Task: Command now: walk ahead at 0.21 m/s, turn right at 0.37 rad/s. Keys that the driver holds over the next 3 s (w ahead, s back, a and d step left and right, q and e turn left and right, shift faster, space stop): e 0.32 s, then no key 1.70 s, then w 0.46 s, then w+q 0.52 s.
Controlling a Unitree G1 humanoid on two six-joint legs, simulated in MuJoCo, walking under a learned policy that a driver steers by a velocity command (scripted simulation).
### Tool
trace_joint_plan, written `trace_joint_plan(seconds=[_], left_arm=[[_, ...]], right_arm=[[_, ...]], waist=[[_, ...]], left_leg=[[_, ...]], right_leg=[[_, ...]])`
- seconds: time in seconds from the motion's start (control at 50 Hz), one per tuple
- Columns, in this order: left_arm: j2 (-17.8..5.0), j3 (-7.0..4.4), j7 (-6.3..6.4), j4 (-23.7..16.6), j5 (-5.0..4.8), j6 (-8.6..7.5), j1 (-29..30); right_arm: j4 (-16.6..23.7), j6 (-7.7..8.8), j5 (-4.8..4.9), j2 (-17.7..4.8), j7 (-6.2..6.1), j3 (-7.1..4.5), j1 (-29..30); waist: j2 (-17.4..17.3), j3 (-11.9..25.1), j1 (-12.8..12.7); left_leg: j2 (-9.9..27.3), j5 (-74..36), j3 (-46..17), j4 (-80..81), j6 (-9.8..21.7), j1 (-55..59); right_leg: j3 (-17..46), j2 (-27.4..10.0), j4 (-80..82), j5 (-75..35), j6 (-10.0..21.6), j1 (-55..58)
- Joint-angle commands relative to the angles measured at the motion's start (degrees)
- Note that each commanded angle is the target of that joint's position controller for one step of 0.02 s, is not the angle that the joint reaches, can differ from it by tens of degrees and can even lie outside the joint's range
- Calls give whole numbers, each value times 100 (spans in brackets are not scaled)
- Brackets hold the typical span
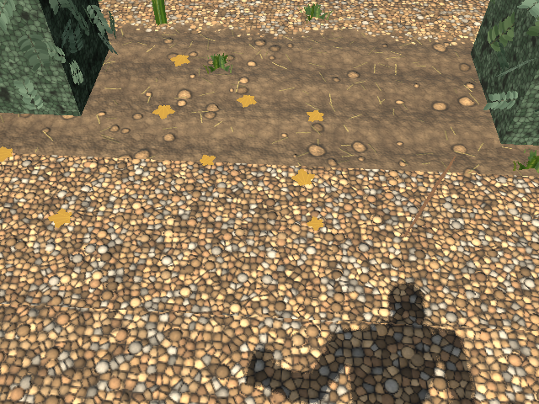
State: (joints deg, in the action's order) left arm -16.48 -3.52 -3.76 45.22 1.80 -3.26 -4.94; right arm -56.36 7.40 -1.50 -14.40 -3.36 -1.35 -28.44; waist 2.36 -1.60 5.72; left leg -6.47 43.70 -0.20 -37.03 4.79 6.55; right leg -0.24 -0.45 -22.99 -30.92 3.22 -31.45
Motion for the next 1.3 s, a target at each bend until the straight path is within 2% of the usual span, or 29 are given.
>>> trace_joint_plan(seconds=[0.02,0.04,0.06,0.08,0.1,0.12,0.14,0.16,0.18,0.2,0.22,0.24,0.28,0.32,0.34,0.42,0.46,0.5,0.52,0.54,0.56,0.58,0.62,0.66,0.72,0.76,0.78,0.88,1.3], left_arm=[[-176,3,177,392,7,-76,-1256],[-215,-59,235,745,71,-61,-2369],[-647,-183,252,1038,270,-41,-2948],[-1183,-239,210,760,259,-35,-3075],[-1305,-314,191,609,29,9,-3155],[-1086,-290,286,372,-217,106,-2828],[-1101,-325,506,294,-250,201,-1939],[-728,-216,621,168,-256,246,-1688],[-510,-56,611,85,-151,205,-1436],[-409,29,539,186,-65,139,-1395],[-557,-1,485,147,19,69,-1376],[-658,-36,451,210,-47,34,-1351],[-571,-38,454,107,-89,89,-1260],[-547,-95,479,-29,-220,196,-1396],[-521,-113,472,-89,-236,246,-1430],[-461,-145,419,-299,-84,467,-1572],[-487,-145,391,-368,20,510,-1647],[-487,-116,427,-418,54,504,-1637],[-430,-93,436,-437,28,480,-1671],[-200,-24,427,-513,-4,421,-1814],[62,41,397,-683,-180,363,-2003],[-351,-53,402,-659,-89,378,-1547],[-265,-60,314,-692,-69,450,-1336],[-49,29,231,-640,-78,521,-1418],[-15,109,259,-572,-21,507,-1274],[-269,86,309,-575,43,439,-1125],[-270,66,306,-456,-8,427,-1179],[-170,120,363,-242,-45,344,-1073],[-3,124,508,1121,-93,282,-1223]], right_arm=[[-50,-119,-71,-421,-142,7,-398],[13,-185,40,-583,-94,-25,-168],[8,-256,137,-478,-33,-70,-103],[294,-339,344,-214,-61,-66,-462],[671,-315,601,-508,-59,-37,-447],[922,-374,258,-579,-61,7,185],[1014,-500,149,-445,-22,97,403],[993,-601,-205,-441,-7,63,680],[1076,-733,-331,-386,33,69,762],[1138,-810,-237,-529,30,1,956],[1171,-871,-216,-439,16,5,1024],[1397,-851,-136,-412,54,23,1312],[1408,-773,-105,-115,111,77,1293],[1516,-796,-75,-95,141,83,1459],[1593,-828,-59,-132,140,65,1677],[1890,-969,-2,-180,155,14,2425],[1921,-912,45,-182,182,-8,2328],[1857,-787,67,-190,162,-28,1906],[1810,-706,39,-263,128,-50,1711],[1844,-634,-23,-487,88,-91,1562],[1970,-659,-104,-892,74,-153,1918],[1869,-694,-76,-518,98,-83,1725],[1832,-691,10,-361,171,-15,1887],[1818,-726,-4,-452,206,-45,2027],[1766,-760,26,-477,244,-77,1780],[1778,-696,73,-351,315,-40,1544],[1702,-697,64,-438,340,-88,1536],[1538,-689,41,-437,350,-136,1446],[218,-685,69,-307,250,-223,1182]], waist=[[-92,47,-385],[54,633,-1028],[682,641,-1262],[720,1609,-1014],[281,2875,-1273],[-653,2885,-1332],[-389,2595,-964],[-928,2021,-843],[-1114,1198,-468],[-1174,576,-314],[-817,412,-261],[-688,275,-199],[34,802,-270],[331,1081,-445],[294,1014,-548],[487,349,-917],[567,196,-956],[443,191,-736],[263,228,-634],[-183,519,-662],[-1422,604,-979],[-1078,645,-635],[-800,598,-769],[-1188,498,-864],[-1111,430,-803],[-650,396,-652],[-377,201,-682],[-159,169,-646],[-212,-170,-553]], left_leg=[[812,-4796,-127,-2375,51,-813],[683,-4986,152,-3891,-68,-953],[82,-773,689,-6384,-256,-2858],[-50,1880,559,-8486,-489,-5077],[193,942,-161,-8942,-602,-6484],[664,7,-103,-8432,-546,-6488],[715,-589,-156,-8377,-574,-6636],[858,-726,-79,-8124,-657,-6226],[975,-1047,-334,-7228,-590,-5613],[1002,-1982,-403,-5881,-590,-4900],[884,-2253,-292,-5442,-574,-4491],[850,-2873,-217,-3763,-654,-3971],[652,-3620,-96,-2787,-679,-3570],[676,-3948,-279,-2183,-672,-3748],[694,-4015,-321,-1849,-662,-3821],[619,-3382,-338,-755,-668,-3663],[498,-2702,-261,-260,-543,-3170],[487,-2597,-295,746,-343,-2423],[693,-2987,-431,1384,-261,-1849],[1464,-3179,-1056,1612,-96,-1153],[2571,-4594,-2332,1781,432,-859],[2714,-5353,-2456,1825,890,-1302],[2128,-5107,-1777,1672,736,-1711],[1615,-4710,-1217,1650,403,-2152],[1373,-3745,-1169,1591,75,-2384],[1217,-3066,-1162,1641,-211,-2710],[1028,-2933,-901,1597,-263,-2438],[1045,-3643,-818,1332,-179,-1908],[1035,-3908,-761,1563,-193,-1401]], right_leg=[[-275,113,978,-839,-77,1633],[-426,26,1564,-1605,-35,2850],[-120,-461,1311,-2234,378,4489],[879,-1773,-1812,-6274,832,6784],[2339,-2925,-2094,-6660,1987,8124],[2338,-2725,-1265,-5109,2032,7219],[2859,-2805,-657,-1777,2537,6016],[3021,-2511,-193,-1034,2488,4393],[2642,-2341,58,-663,2320,2675],[2104,-1788,419,-356,1921,1233],[1880,-1434,390,-796,1755,663],[1428,-823,566,-302,1415,171],[1298,-463,174,-614,1067,724],[1541,-530,-44,-128,762,1467],[1694,-549,0,598,623,1620],[2455,-573,510,3753,415,1419],[2670,-612,537,4190,510,1231],[2827,-533,316,4301,545,1169],[2810,-407,152,4363,421,1002],[2535,-221,-282,4985,230,779],[1439,536,-935,5582,-31,227],[905,630,-1424,5890,-119,467],[777,538,-1577,5702,-212,946],[513,539,-1170,5163,-228,1526],[483,379,-137,4145,-203,2250],[1068,-222,-193,3854,-163,2557],[1081,-232,-221,4042,-118,2075],[1015,-208,-98,3914,-100,1870],[985,-295,229,3691,-95,2099]])
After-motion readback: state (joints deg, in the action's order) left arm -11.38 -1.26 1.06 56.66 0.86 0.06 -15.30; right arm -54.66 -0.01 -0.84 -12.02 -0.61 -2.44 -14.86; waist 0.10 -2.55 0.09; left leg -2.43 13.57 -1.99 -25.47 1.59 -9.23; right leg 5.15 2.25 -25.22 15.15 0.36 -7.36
